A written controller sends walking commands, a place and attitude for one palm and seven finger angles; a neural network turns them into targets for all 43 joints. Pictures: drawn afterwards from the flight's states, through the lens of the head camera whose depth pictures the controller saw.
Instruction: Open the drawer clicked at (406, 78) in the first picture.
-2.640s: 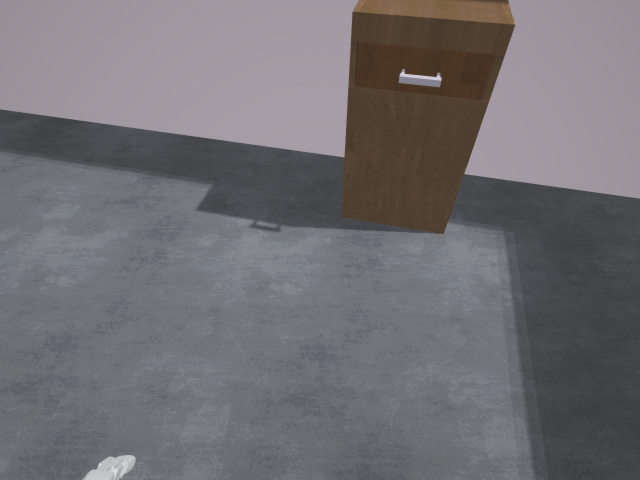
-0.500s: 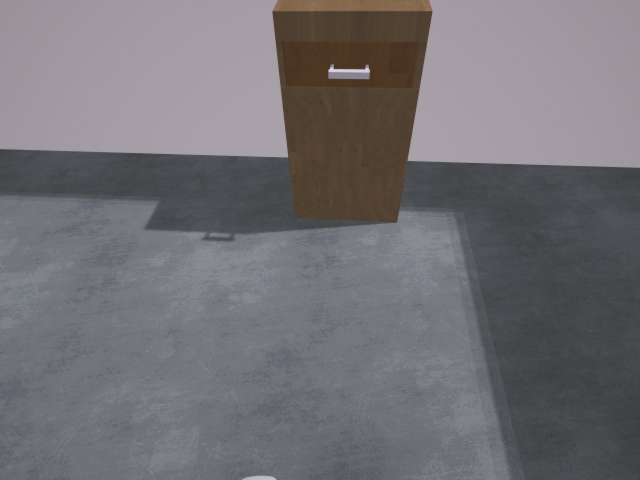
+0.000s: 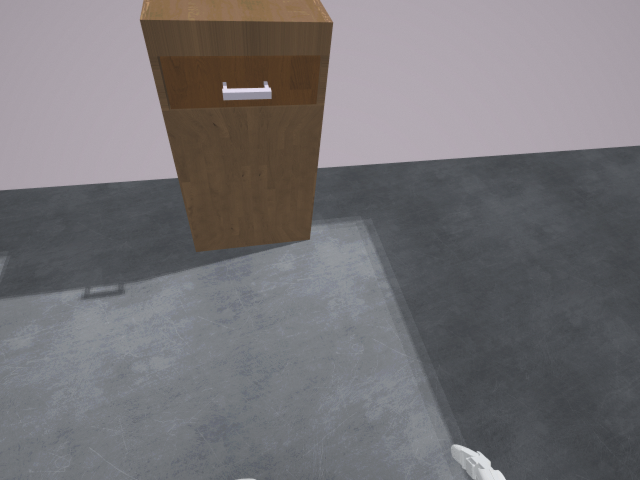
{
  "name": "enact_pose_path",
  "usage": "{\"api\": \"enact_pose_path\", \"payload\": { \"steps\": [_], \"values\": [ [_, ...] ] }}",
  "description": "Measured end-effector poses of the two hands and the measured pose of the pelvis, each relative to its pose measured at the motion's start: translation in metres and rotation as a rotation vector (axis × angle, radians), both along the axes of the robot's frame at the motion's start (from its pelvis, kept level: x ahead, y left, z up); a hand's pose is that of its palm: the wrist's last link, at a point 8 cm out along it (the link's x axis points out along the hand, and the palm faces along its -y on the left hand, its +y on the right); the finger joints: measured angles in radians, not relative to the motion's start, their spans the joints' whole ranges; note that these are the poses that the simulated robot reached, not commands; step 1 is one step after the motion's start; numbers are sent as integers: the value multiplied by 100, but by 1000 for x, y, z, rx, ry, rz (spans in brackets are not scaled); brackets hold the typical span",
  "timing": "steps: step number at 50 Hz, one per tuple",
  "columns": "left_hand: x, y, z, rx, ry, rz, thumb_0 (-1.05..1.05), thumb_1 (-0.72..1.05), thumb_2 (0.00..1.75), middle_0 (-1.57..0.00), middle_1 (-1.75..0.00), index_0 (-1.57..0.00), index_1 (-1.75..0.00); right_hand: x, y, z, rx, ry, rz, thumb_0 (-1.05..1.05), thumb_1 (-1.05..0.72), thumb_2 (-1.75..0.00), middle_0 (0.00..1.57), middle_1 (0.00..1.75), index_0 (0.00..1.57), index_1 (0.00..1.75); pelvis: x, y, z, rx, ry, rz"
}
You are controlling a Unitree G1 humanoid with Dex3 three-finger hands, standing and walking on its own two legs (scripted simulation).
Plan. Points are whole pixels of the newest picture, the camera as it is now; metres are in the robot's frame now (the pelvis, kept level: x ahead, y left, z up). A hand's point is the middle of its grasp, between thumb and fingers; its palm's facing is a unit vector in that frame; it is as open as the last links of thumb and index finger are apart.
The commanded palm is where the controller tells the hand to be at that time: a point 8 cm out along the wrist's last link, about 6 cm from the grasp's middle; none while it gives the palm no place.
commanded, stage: walk to a spot facing it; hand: left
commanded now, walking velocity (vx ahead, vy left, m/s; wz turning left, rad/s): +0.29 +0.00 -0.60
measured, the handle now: (246, 89) +1.02 +0.30 -0.06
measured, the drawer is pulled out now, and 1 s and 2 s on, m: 0.00 0.00 0.00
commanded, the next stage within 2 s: none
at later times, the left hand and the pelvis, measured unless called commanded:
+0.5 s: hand (269, 346) +0.35 +0.11 -0.16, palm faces -0.36 -0.92 -0.12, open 7.4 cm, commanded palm none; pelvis +0.17 +0.00 +0.00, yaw -17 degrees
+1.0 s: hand (229, 301) +0.43 +0.21 -0.17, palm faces -0.45 -0.87 -0.21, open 7.4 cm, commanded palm none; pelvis +0.26 +0.06 +0.00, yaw -34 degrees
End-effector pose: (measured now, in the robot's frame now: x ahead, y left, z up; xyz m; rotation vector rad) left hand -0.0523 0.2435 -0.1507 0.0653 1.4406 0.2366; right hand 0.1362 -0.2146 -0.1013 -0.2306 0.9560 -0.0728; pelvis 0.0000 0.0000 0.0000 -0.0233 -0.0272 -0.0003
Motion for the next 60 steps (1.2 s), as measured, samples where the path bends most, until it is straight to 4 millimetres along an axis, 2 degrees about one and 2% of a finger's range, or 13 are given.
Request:
{"api": "enact_pose_path", "payload": {
  "steps": [5,11,19,23,26,30,36,39,43,46,49,55,60],
  "values": [
    [122,35,19,24,-189,-119,1,91,90,-19,-30,-20,-30,-51,-4,3,-36,139,-172,0,-92,-89,20,30,21,30,31,19,14,-8,-2,-59],
    [235,36,33,15,-295,-247,0,91,90,-19,-30,-19,-29,-111,0,-2,-45,325,-343,0,-93,-89,20,30,20,30,70,33,17,4,7,-134],
    [343,-18,27,-60,-291,-425,0,91,90,-19,-30,-20,-30,-152,41,-9,44,542,-508,1,-92,-90,19,30,20,30,125,28,12,1,15,-226],
    [392,-60,17,-97,-298,-511,1,91,90,-19,-30,-20,-30,-150,56,-17,109,625,-581,1,-91,-90,20,30,20,30,154,15,3,-1,28,-277],
    [423,-85,7,-105,-336,-553,1,91,90,-20,-30,-20,-30,-136,55,-30,157,655,-619,1,-91,-89,20,30,20,30,178,-2,-11,15,29,-301],
    [436,-91,4,-84,-332,-551,0,91,90,-20,-30,-20,-30,-84,29,-44,144,568,-630,1,-91,-89,20,30,20,30,194,-8,-13,1,4,-349],
    [441,-58,16,4,-246,-575,0,92,90,-20,-30,-21,-30,35,-20,-32,68,236,-600,1,-91,-89,20,30,20,30,213,1,-1,10,8,-419],
    [451,-39,21,26,-231,-590,0,92,90,-20,-30,-21,-30,78,-30,-21,40,119,-580,1,-91,-89,20,30,20,30,223,11,1,16,19,-454],
    [471,-15,17,26,-237,-594,0,91,90,-20,-30,-20,-30,112,-27,-10,0,46,-567,1,-91,-89,19,30,20,30,238,29,-2,13,28,-497],
    [487,1,7,10,-239,-593,0,91,90,-20,-30,-20,-30,121,-15,-4,-34,36,-580,1,-91,-89,20,30,20,30,250,44,-6,17,22,-529],
    [499,8,7,-6,-215,-627,1,91,90,-20,-30,-20,-30,112,1,5,-42,59,-608,1,-91,-89,20,30,20,30,260,54,0,7,17,-585],
    [516,10,17,-34,-162,-715,1,91,90,-20,-30,-20,-30,77,31,14,-31,130,-730,1,-91,-89,20,30,21,30,273,66,15,-19,25,-664],
    [528,-5,19,-42,-131,-795,1,91,90,-20,-30,-20,-30,35,59,9,7,202,-849,1,-91,-89,20,30,21,30,277,70,17,-16,29,-730]
  ]
}}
